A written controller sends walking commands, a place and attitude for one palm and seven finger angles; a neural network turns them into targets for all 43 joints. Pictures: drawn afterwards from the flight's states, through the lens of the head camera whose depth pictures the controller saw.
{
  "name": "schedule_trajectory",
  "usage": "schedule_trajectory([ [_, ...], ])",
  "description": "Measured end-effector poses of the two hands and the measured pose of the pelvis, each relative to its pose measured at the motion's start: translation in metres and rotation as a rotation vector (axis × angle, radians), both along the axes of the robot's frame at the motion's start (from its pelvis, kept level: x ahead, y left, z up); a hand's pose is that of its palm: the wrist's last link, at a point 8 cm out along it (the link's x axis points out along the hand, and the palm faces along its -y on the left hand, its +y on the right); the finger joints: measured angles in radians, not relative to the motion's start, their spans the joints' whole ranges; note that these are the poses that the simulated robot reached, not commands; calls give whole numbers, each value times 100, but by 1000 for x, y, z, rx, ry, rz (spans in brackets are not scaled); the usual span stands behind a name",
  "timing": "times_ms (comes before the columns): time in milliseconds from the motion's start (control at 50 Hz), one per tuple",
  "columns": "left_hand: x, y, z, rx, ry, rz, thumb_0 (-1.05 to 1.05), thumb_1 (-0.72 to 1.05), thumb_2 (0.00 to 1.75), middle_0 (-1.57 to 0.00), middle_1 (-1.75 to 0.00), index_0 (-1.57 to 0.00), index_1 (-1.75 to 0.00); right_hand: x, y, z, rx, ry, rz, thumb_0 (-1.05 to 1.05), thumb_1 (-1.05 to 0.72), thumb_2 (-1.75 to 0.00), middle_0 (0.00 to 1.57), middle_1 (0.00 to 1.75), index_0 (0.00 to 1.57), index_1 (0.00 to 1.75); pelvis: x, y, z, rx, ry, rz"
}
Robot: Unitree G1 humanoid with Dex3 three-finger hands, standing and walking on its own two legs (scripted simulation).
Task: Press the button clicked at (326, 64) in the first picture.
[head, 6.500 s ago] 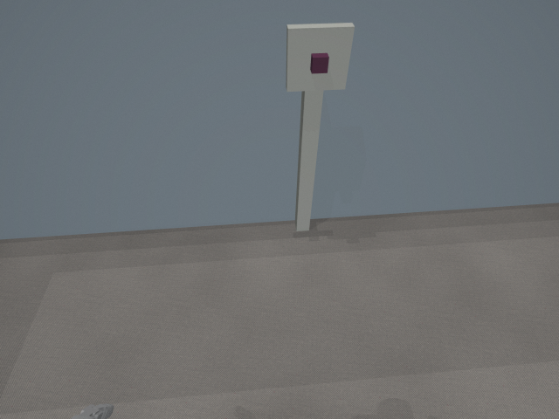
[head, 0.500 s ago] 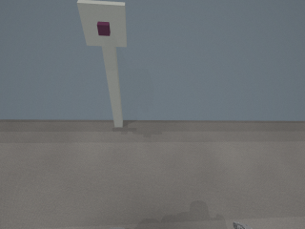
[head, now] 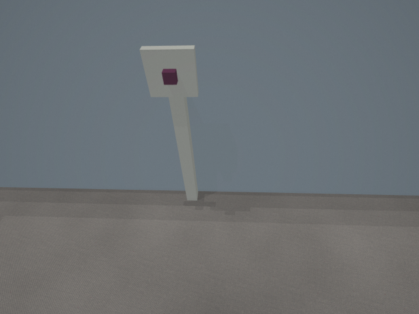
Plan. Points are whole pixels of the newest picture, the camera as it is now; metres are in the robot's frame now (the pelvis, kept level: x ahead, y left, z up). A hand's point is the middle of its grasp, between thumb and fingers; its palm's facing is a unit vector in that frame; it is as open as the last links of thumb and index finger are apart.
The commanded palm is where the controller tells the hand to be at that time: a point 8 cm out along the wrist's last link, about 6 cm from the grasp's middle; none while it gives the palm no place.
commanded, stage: take the last steps up to it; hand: left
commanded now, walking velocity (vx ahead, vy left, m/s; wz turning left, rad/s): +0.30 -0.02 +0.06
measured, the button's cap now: (170, 76) +0.84 +0.19 +0.05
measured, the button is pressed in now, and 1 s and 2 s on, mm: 0 0 0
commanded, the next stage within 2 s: come to a stop and stand still in 0.84 s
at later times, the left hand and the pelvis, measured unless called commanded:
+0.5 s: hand out of the picture +0.03 +0.21 -0.18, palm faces +0.12 -0.99 -0.11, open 7.4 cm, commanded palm none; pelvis +0.14 +0.07 -0.01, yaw +1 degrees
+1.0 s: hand (159, 213) +0.42 +0.18 -0.16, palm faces -0.04 -0.98 -0.20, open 7.4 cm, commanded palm none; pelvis +0.31 +0.01 -0.01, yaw +0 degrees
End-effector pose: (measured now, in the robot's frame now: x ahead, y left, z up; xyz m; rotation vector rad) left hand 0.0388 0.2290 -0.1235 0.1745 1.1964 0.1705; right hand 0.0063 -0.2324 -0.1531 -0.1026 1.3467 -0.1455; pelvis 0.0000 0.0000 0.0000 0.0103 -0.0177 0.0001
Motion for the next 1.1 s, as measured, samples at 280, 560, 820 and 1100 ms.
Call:
schedule_trajectory([
  [280,-91,-28,-4,-114,377,180,1,91,90,-20,-30,-20,-30,89,12,13,-20,26,72,0,-91,-90,19,30,19,30,67,17,5,-10,15,52],
  [560,56,54,-28,-113,303,109,1,91,90,-20,-30,-20,-30,233,79,31,-79,-245,41,-3,-96,-90,20,30,20,30,158,72,1,-12,-10,7],
  [820,299,62,0,-33,-56,-51,0,91,90,-20,-29,-19,-30,194,73,17,-18,57,-61,-1,-92,-90,20,30,20,30,242,56,6,10,-6,-4],
  [1100,369,-3,-4,3,-29,-26,-1,94,90,-21,-30,-20,-30,261,19,-2,7,187,-75,0,-91,-90,20,30,19,30,324,3,-2,3,-1,5],
])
